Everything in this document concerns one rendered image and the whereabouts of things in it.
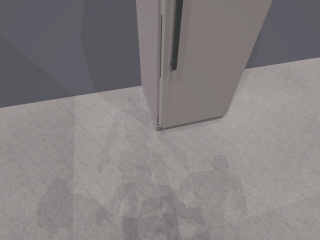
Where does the handle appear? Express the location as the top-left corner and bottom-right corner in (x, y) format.
(170, 0), (183, 71)

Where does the fridge door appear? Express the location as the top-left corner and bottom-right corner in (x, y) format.
(159, 0), (272, 128)

